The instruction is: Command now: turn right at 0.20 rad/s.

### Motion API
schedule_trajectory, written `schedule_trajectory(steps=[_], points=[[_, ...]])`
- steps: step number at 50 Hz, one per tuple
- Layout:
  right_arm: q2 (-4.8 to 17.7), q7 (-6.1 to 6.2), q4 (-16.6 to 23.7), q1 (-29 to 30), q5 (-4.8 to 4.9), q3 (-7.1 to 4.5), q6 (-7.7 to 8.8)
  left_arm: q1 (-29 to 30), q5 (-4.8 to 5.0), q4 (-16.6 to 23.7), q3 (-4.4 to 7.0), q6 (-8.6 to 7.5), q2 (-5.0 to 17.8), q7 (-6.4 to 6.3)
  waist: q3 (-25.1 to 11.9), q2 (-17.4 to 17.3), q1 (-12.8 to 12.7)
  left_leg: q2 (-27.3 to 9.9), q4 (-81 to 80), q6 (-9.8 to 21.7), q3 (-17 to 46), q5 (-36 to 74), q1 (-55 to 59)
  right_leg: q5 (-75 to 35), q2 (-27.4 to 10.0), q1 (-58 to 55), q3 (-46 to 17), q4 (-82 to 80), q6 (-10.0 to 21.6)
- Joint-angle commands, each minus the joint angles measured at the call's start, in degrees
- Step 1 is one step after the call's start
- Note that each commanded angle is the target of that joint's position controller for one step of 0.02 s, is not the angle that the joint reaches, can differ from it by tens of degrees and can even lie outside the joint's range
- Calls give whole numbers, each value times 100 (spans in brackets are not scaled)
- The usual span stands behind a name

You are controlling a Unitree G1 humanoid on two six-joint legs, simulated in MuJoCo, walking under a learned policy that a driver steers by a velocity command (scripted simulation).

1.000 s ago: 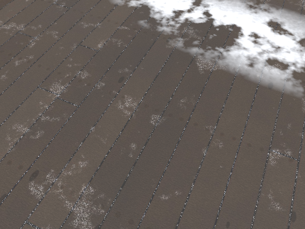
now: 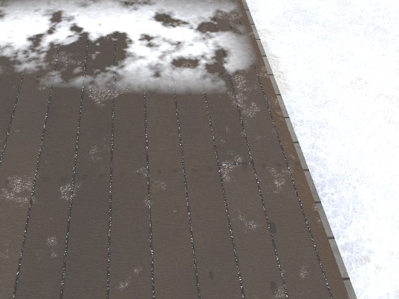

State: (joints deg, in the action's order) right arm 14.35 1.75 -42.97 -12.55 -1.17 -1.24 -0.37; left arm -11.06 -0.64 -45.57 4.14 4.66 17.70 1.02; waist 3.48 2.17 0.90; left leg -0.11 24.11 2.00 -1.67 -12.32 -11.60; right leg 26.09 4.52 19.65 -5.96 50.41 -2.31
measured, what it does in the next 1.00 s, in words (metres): steps on the spot, turning left: right foot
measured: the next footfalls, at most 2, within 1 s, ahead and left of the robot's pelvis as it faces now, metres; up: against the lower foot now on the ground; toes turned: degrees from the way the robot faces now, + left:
right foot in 0.12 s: +0.01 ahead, -0.11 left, +0.00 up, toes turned +3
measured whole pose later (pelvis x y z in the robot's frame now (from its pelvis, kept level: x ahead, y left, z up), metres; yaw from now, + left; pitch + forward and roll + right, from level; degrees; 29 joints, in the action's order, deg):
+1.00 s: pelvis -0.02 +0.03 +0.00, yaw +21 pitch +1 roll -2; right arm 16.2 0.5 -48.1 -13.6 -0.4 -3.7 -2.0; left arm -6.6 -1.1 -48.9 2.7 3.4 17.5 -1.6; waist 4.6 1.5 1.0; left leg 7.7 22.0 5.9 8.2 -8.8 -12.4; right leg 20.9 -0.1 26.5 -4.1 54.3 -2.9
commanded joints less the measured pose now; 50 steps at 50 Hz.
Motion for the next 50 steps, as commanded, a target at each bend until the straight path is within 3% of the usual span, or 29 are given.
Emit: schedule_trajectory(steps=[1,3,4,5,6,7,8,9,12,15,17,22,24,26,28,29,31,32,33,34,35,36,37,39,42,50], points=[[961,-52,139,-98,-32,-240,32,68,49,285,-35,-46,242,-50,-500,-1300,101,-1212,-418,999,1072,2169,633,195,-13,-230,448,-1106,84],[1018,-85,28,-119,-17,-256,-21,-94,71,174,-74,-83,212,-94,-502,-1282,-13,-1183,-210,942,1078,2504,516,-309,-33,-708,614,-2049,202],[1006,-93,-20,-73,22,-250,-48,-287,54,66,-106,-127,156,-119,-499,-1149,-166,-1116,-40,779,999,2549,338,-1067,-61,-1168,679,-2967,279],[944,-94,-80,-179,26,-235,-39,-294,-2,28,-115,-194,252,-154,-528,-934,-177,-1062,58,499,983,2218,-10,-1829,-276,-1709,360,-3582,365],[723,-124,-17,-286,39,-176,-3,-298,-115,52,-96,-284,561,-199,-752,-249,-64,-811,449,182,739,1361,-489,-1982,-1117,-2277,-601,-3766,520],[358,-112,42,-269,119,-59,-6,132,-70,79,-84,-331,804,-204,-479,690,176,-164,189,-52,233,-328,-484,-3123,-1881,-1452,-1260,-3550,989],[492,-61,-130,-237,54,-66,-69,306,-44,59,-184,-376,446,-179,-425,598,95,-259,125,-72,259,-698,143,-2892,-1888,-996,-1126,-3431,1180],[573,-64,-204,-162,40,-88,-83,446,-46,50,-249,-408,288,-168,-255,518,133,-215,-86,-67,296,-300,230,-2446,-1597,-865,-927,-3451,1007],[742,-117,-437,-182,17,-128,-10,177,1,-214,-267,-455,362,-256,-185,503,13,-378,-353,-106,433,713,457,-2041,-1052,-919,-580,-3480,628],[551,-123,-758,-298,62,-59,25,13,7,-471,-293,-481,293,-290,-143,35,-19,-416,-509,-111,542,830,326,-1997,-982,-1205,-356,-3422,611],[621,-127,-771,-125,69,-81,17,57,-5,-519,-230,-475,458,-334,-77,-5,-44,-331,-312,-85,562,827,53,-2006,-1000,-1272,-271,-3335,665],[588,-129,-728,-96,45,-129,-58,-82,-8,-594,-32,-375,735,-416,-31,284,-96,57,883,-54,318,26,-707,-1912,-1544,-1121,-384,-3266,1109],[560,-130,-706,-188,8,-162,-100,54,-33,-504,-7,-340,690,-436,-29,525,-61,79,1775,56,220,-961,-881,-2339,-1999,-868,-559,-3238,1457],[531,-138,-662,-164,15,-202,-157,120,-75,-428,-25,-353,593,-438,21,413,-73,-26,2474,150,142,-1927,-1173,-3431,-2361,-898,-589,-3107,1739],[440,-160,-610,-139,46,-192,-164,183,-104,-412,-12,-366,643,-419,-86,269,-53,-74,2163,157,40,-1705,-1042,-4099,-2233,-1077,-241,-2872,1550],[427,-174,-600,-222,61,-192,-151,255,-108,-402,18,-357,741,-403,-213,406,-16,-40,1841,156,-43,-1475,-830,-4156,-2152,-1145,-88,-2674,1431],[471,-208,-648,-468,66,-226,-105,369,-63,-388,46,-305,792,-362,-394,348,147,153,674,195,-173,-496,-121,-3698,-1849,-987,378,-2009,1038],[724,-201,-605,-477,22,-302,-52,160,-63,-430,47,-295,724,-325,-432,-287,163,-58,-244,302,551,228,281,-2662,-1478,-654,753,-1142,687],[1615,-187,-411,-471,-27,-504,7,69,-65,-146,-60,-284,313,-281,-533,-1835,10,-1770,-811,864,3066,2056,988,145,-531,841,1353,332,168],[1657,-227,-554,-942,42,-524,-10,395,-47,-60,-80,-201,357,-374,-720,-1514,272,-2160,-804,1556,3524,3032,765,1281,-182,957,573,1127,218],[1410,-212,-573,-848,69,-494,-35,315,-22,-128,-72,-161,414,-386,-480,-869,106,-1915,-681,1622,3017,2719,671,925,-381,1047,352,1534,248],[1177,-170,-500,-496,86,-449,-62,344,4,-194,-68,-180,416,-365,-176,-555,7,-1549,-692,1444,2510,2276,465,395,-521,1135,291,1516,253],[1040,-129,-390,-168,84,-414,-104,366,-13,-214,-53,-227,460,-344,-124,-530,-88,-1202,-720,1172,2227,1913,511,-7,-598,1191,268,1299,244],[922,-104,-342,-151,116,-387,-123,241,-109,-264,-43,-241,525,-263,-426,-641,-61,-964,-703,997,2021,2285,814,-425,-561,1111,316,1278,162],[1050,-119,-388,-373,134,-432,-73,234,-50,-200,-60,-217,429,-243,-556,-568,-34,-925,-594,1032,2025,2695,1071,-525,-518,1196,295,1086,33],[1191,-97,-291,-443,47,-494,-139,588,-48,61,-24,-191,505,-289,-413,-795,117,-804,-691,1026,2755,1278,807,-492,-422,1329,165,298,-71]])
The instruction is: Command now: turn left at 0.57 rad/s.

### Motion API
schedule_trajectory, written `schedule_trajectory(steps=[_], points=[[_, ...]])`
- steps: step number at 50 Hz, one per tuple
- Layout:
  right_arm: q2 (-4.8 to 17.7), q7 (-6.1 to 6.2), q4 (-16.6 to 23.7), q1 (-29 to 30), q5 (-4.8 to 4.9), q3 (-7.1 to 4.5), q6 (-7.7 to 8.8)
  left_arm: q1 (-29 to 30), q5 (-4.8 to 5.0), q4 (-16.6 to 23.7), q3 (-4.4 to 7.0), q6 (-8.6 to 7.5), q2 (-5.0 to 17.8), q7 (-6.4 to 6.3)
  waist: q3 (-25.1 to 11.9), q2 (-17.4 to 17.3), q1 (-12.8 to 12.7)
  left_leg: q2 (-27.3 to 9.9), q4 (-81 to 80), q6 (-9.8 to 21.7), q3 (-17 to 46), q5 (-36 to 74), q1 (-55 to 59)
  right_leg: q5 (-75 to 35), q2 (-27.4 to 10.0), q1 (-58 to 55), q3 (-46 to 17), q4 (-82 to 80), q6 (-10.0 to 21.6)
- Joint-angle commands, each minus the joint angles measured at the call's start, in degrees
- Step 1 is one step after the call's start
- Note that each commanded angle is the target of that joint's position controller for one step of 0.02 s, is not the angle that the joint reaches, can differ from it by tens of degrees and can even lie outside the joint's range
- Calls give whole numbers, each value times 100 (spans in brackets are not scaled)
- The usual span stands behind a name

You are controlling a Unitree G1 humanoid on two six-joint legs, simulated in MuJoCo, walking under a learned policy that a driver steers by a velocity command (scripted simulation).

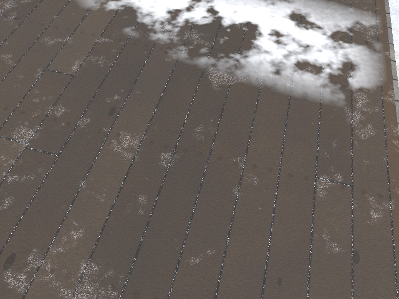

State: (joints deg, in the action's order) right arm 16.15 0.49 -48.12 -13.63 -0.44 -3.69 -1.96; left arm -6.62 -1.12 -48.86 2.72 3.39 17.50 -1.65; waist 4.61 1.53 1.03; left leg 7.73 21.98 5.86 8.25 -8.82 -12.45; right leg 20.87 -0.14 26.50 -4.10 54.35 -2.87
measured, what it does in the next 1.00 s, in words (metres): walks ahead: right foot, then left foot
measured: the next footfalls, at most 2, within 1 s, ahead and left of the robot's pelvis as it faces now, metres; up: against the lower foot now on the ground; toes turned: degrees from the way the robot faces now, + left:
right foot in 0.28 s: +0.07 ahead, -0.13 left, +0.00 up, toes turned +10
left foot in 0.76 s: +0.34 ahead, +0.11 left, +0.00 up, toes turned +3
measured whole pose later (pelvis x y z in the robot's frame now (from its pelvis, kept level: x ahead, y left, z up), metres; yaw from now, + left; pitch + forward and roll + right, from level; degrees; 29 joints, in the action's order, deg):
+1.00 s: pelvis +0.32 +0.02 +0.00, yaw -5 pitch +0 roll +1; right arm 13.5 0.3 -50.9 -16.4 -1.2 -2.2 5.5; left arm -15.1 -1.8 -50.4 4.0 -0.6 16.0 2.3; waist 2.1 2.6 -0.2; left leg 1.5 17.9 3.7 -9.2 -12.0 -6.2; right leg 13.0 -3.3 33.3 -0.7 63.5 4.0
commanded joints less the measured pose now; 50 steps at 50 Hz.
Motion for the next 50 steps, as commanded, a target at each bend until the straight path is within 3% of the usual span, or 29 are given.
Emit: schedule_trajectory(steps=[1,7,9,11,13,14,15,16,17,18,19,21,26,30,33,35,36,37,38,39,40,41,42,43,45,47,50], points=[[1028,28,242,-326,-34,-257,18,169,2,418,118,-74,531,-26,-527,-732,108,-1580,-469,654,1861,857,850,38,64,617,-45,-166,-4],[979,25,300,-209,-87,-233,10,128,44,512,75,-150,529,-34,-661,-738,109,-1554,-319,696,2071,1242,600,117,146,61,-18,-662,135],[959,8,227,-299,-111,-224,-10,76,7,544,38,-194,510,8,-772,-746,135,-1421,-483,714,2201,-372,414,281,205,-337,72,-985,222],[910,-22,195,-205,-151,-203,-41,8,-10,561,-9,-247,442,49,-513,-860,75,-1291,-669,689,2385,-2000,-85,460,294,-827,177,-1601,347],[824,-10,182,-18,-119,-169,-54,-569,6,385,-65,-342,261,14,-261,-661,-325,-999,-474,430,2273,-2756,-967,-170,320,-2110,310,-3024,557],[596,15,181,-88,-92,-97,-2,-757,-28,325,-55,-409,363,-53,-195,-197,-395,-707,42,154,1929,-3001,-1497,69,6,-2695,-123,-3600,653],[119,0,253,-199,-50,32,94,-1211,-110,293,-3,-474,778,-117,-506,995,-443,-63,1807,-173,778,-2723,-1910,1489,-1388,-3296,-1911,-4375,912],[551,26,368,137,-88,-54,168,-1333,-170,136,175,-482,1381,-68,-18,879,-488,365,2615,-171,334,-2272,-2805,2516,-2031,-2642,-3536,-4960,1421],[784,17,360,200,-177,-102,224,-1086,-123,126,173,-508,1169,-20,421,313,-225,-135,3084,-184,497,-1724,-2865,2514,-2001,-2263,-3300,-4893,1517],[784,-69,231,69,-172,-100,274,-795,-35,190,102,-562,852,28,424,243,-62,-268,3218,-256,421,-1315,-2783,2097,-1658,-2232,-2783,-4846,1403],[748,-147,123,-73,-170,-93,301,-689,-5,204,71,-604,706,69,352,310,22,-349,3296,-354,263,-1052,-2683,1538,-1369,-2287,-2244,-4844,1288],[652,-254,57,20,-243,-72,332,-933,19,87,41,-702,536,93,140,411,-58,-500,3570,-468,-96,-607,-2647,612,-1059,-2443,-1579,-4859,1253],[379,-319,304,993,-235,53,349,-1923,53,-342,37,-807,334,160,192,313,-438,-962,3204,-656,-809,-193,-3270,-1231,-971,-3025,-962,-4816,1393],[143,-359,612,1749,-196,188,390,-2312,36,-539,49,-796,364,130,264,427,-604,-923,2043,-767,-1127,-38,-2853,-2469,-919,-2843,-911,-4557,1464],[168,-337,732,1927,-138,222,434,-2418,7,-599,75,-784,492,93,158,519,-578,-732,1427,-640,-1202,-52,-2242,-3444,-1006,-2802,-982,-4209,1434],[284,-268,676,1573,-101,189,473,-2219,6,-566,86,-781,537,87,-22,571,-295,-590,1097,-455,-1165,-144,-1389,-4189,-1053,-2630,-1016,-3865,1289],[393,-206,551,1122,-91,136,497,-2106,21,-545,96,-791,581,94,-240,563,-56,-454,862,-351,-1151,-224,-652,-4841,-997,-2506,-987,-3428,1186],[550,-123,319,347,-97,59,549,-1979,71,-531,103,-803,603,123,-654,378,338,-448,434,-214,-1118,58,474,-5038,-779,-2249,-768,-2543,1044],[903,-12,149,-554,-201,-57,616,-1864,137,-415,74,-837,485,159,-1265,92,727,-1185,306,-12,-434,-232,1969,-3954,-493,-1319,-579,-1313,916],[1433,66,169,-1160,-353,-186,615,-2208,304,-163,-79,-833,-231,169,-2221,-1108,699,-3031,32,363,1784,-1375,3624,-723,195,312,-43,559,701],[1375,28,151,-946,-229,-196,533,-2279,183,-172,43,-742,218,104,-2266,-1271,523,-3469,-611,635,3114,-1778,2950,797,319,736,-19,1443,786],[862,-2,220,-426,-165,-80,520,-1978,76,-204,125,-678,389,111,-1285,-685,277,-3140,-737,527,2374,-2181,2079,336,-57,889,-136,1665,866],[509,-27,276,-6,-136,1,555,-1790,56,-208,96,-670,188,181,-656,-535,140,-2842,-961,440,1560,-1691,1308,-73,-240,830,-73,1511,856],[322,-28,275,110,-160,52,601,-1735,28,-242,95,-638,51,221,-399,-564,30,-2587,-1064,308,906,-961,935,-262,-362,696,-37,1351,832],[243,-4,152,56,-118,75,702,-1715,-78,-208,124,-501,5,322,-224,-769,-145,-2346,-1301,264,212,-407,418,-381,-458,505,80,1238,751],[215,-22,49,-113,-66,69,827,-1437,-71,-69,138,-422,-59,392,-144,-685,-201,-2294,-1413,270,-260,253,453,-636,-485,755,121,1179,711],[206,-12,-71,-355,-64,58,880,-864,-92,184,134,-373,-112,477,-69,-607,-188,-2239,-1498,291,-816,843,646,-1201,-537,1312,208,953,632]])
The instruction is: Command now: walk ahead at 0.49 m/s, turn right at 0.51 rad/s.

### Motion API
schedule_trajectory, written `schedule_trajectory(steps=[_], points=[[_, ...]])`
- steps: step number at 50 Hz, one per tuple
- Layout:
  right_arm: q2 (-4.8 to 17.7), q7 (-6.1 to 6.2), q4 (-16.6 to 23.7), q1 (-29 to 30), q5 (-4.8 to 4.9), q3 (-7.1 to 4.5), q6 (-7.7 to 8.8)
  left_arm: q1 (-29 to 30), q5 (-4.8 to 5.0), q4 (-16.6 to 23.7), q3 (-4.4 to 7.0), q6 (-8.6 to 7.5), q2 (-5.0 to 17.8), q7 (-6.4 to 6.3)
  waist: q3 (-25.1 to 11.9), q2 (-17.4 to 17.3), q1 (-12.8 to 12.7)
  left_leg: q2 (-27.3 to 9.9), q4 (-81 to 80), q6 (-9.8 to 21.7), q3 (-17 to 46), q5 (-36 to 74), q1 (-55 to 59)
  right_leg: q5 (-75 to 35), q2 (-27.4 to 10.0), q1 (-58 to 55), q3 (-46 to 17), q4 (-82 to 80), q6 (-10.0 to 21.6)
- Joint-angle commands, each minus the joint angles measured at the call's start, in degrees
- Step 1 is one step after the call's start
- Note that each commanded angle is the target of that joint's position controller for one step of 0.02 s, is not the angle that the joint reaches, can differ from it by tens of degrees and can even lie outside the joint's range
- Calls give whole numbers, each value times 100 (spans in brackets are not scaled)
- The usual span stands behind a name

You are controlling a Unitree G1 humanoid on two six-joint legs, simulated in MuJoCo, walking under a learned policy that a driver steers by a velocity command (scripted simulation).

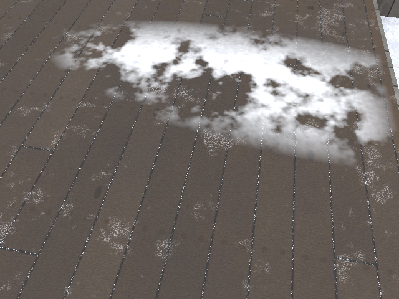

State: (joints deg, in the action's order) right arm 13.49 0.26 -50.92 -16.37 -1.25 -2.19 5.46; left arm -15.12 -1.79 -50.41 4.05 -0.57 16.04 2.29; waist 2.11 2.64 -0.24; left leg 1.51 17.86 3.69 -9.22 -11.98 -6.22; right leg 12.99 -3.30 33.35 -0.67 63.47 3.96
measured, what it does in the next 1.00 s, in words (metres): walks ahead: right foot, then left foot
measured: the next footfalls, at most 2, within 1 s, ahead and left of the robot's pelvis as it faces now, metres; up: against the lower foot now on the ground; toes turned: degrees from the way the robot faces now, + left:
right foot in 0.28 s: +0.30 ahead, -0.11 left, +0.00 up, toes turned -12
left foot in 0.82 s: +0.35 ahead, +0.07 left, +0.00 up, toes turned -20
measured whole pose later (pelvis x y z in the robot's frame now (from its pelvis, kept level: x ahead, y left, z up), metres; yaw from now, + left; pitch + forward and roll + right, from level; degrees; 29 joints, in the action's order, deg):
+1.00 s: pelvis +0.28 -0.01 +0.00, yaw -14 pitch +1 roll -1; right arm 14.3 0.8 -47.1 -13.4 -0.6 -2.1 -1.2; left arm -10.1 -0.6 -46.8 2.1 1.7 14.7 -1.9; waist 2.1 0.2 0.8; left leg 2.6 26.1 1.1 5.9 -12.2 -14.1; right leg 25.9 4.8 17.2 -2.7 41.0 0.6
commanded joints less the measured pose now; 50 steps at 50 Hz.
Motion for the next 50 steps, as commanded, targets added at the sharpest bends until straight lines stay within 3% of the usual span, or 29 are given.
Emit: schedule_trajectory(steps=[1,4,7,8,10,11,12,13,14,15,16,17,18,19,20,22,24,26,30,33,37,38,40,41,42,43,45,47,50], points=[[436,11,171,-131,9,-83,136,207,-20,438,-11,23,16,108,257,-715,-52,-1575,-1072,501,726,1434,52,-581,-207,761,-79,-166,-79],[444,15,83,-236,13,-71,132,928,-13,726,-102,-32,-98,181,366,-663,46,-1334,-973,383,87,2059,13,-1269,-91,502,271,-1428,-95],[674,65,-46,-556,14,-115,108,1518,-26,991,-164,-38,-89,247,410,-645,204,-1528,-930,365,-86,2565,361,-1298,6,186,637,-2298,51],[703,87,-82,-583,17,-119,73,1565,-49,1033,-172,-48,-85,246,450,-596,182,-1558,-703,324,-203,3201,575,-1194,80,131,720,-2541,116],[842,152,-131,-641,29,-144,-7,1298,-110,983,-144,-74,-9,190,176,-700,69,-1529,145,194,-404,5126,959,-800,481,-372,992,-2784,282],[939,187,-138,-628,33,-172,-64,886,-128,878,-110,-101,75,152,-78,-796,-98,-1510,828,146,-446,5788,1025,-599,701,-815,1038,-2873,389],[1014,205,-120,-609,47,-192,-124,287,-147,715,-46,-153,214,112,-448,-829,-326,-1503,1754,108,-436,5736,917,-616,862,-1495,931,-3098,525],[1039,189,-63,-522,102,-200,-154,-448,-204,486,50,-226,396,33,-889,-637,-696,-1369,3066,-53,-498,4657,427,-1286,874,-2541,732,-3692,698],[713,147,123,-723,75,-142,-147,-771,-203,406,188,-262,910,-63,-1411,82,-613,-972,4762,-243,-477,747,-963,-3201,-329,-3968,-503,-3343,960],[447,117,456,-1223,227,-86,-199,-688,-58,596,369,-200,1614,-92,-2443,1017,-318,86,6990,-526,182,-2834,-2821,-6291,-2148,-5654,-3317,-3152,2357],[785,118,460,-679,71,-144,-230,-866,152,690,375,-75,1409,-192,-2579,-146,-589,-217,6978,-529,1081,-2055,-3053,-6012,-1843,-5300,-2910,-3497,2251],[641,112,594,-280,127,-94,-209,-309,182,717,299,-40,1129,-257,-1647,-89,-419,-443,6681,-511,1111,-1504,-3235,-5417,-1639,-4438,-2277,-3767,2054],[639,124,575,-131,60,-96,-205,34,206,726,203,-18,766,-268,-950,-391,-196,-606,6094,-517,1100,-1246,-3108,-4854,-1246,-3566,-1900,-4047,1701],[675,108,621,143,-53,-121,-307,315,273,731,151,16,581,-277,-575,-580,-23,-670,5562,-512,1104,-1065,-2714,-3985,-739,-2796,-1581,-4374,1248],[623,101,617,-285,-100,-119,-444,294,232,747,116,-1,528,-280,-528,-114,152,-632,5458,-572,1081,-1117,-2393,-4648,-822,-2402,-1523,-4401,1386],[516,130,628,-376,-110,-103,-604,172,174,701,136,-88,589,-217,-612,-230,233,-555,5110,-647,1102,-1090,-2190,-5012,-641,-2132,-1359,-4329,1354],[504,123,701,-249,-96,-111,-624,167,99,740,189,-104,766,-223,-780,-251,236,-496,4723,-674,1052,-857,-2255,-4769,-446,-2134,-1343,-4293,1196],[518,120,758,-87,-70,-119,-668,84,104,746,186,-72,772,-233,-911,-98,181,-474,4458,-672,1063,-612,-2327,-4246,-428,-2186,-1376,-4370,1076],[566,140,910,453,-40,-127,-765,-116,83,710,146,12,671,-259,-716,175,-39,-479,3833,-628,1149,-401,-2431,-2570,-424,-2277,-1654,-4602,878],[573,155,944,659,-7,-118,-780,-240,32,658,123,50,647,-280,-545,260,-159,-404,3330,-560,1169,-567,-2325,-2053,-506,-2413,-1845,-4615,892],[399,166,772,503,73,-35,-751,-110,-49,559,-70,46,331,-321,-525,285,-149,-250,2153,-395,1017,-909,-1216,-2232,-551,-2250,-1627,-4463,824],[366,173,713,420,94,-20,-746,-86,-45,510,-99,50,350,-345,-484,285,-100,-174,1690,-348,973,-835,-890,-2222,-555,-2205,-1597,-4378,767],[419,189,632,239,74,-12,-670,-57,39,449,-100,71,499,-417,-308,81,79,-202,212,-228,1136,154,-145,-1801,-437,-1937,-1527,-4107,441],[729,210,675,270,-2,-58,-596,-166,52,497,-113,53,455,-434,-350,-322,-65,-757,-2,-105,1865,705,62,-1333,-210,-1833,-1388,-3785,199],[1265,181,788,506,3,-149,-563,-486,102,558,-112,41,370,-435,-385,-1115,-441,-1592,129,304,2814,2352,162,-198,433,-1512,-758,-3446,6],[1042,97,722,522,77,-122,-560,-238,78,454,-119,99,398,-477,-341,-1210,-215,-1864,167,775,3082,2825,-364,524,636,-1810,-378,-3421,-118],[1015,15,715,454,76,-148,-554,101,71,515,-72,131,483,-485,-240,-1275,-70,-1572,148,791,3111,2542,-430,776,755,-1740,-193,-3050,-199],[1137,55,646,221,54,-219,-590,349,117,630,-33,176,489,-435,-172,-1354,70,-1462,155,844,3217,2606,-217,1322,830,-1271,-147,-2400,-285],[1228,95,577,50,72,-339,-670,433,133,710,-43,199,363,-444,-340,-949,99,-1355,234,964,3234,2834,134,1632,752,-763,-233,-1551,-484]])
Keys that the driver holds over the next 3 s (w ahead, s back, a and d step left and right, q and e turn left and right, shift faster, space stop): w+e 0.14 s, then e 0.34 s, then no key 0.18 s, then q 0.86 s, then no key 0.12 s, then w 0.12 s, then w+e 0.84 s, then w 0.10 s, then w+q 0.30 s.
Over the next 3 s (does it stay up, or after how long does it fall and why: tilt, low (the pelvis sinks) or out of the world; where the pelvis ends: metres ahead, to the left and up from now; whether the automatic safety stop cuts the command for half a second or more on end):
stays up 0.86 -0.12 -0.01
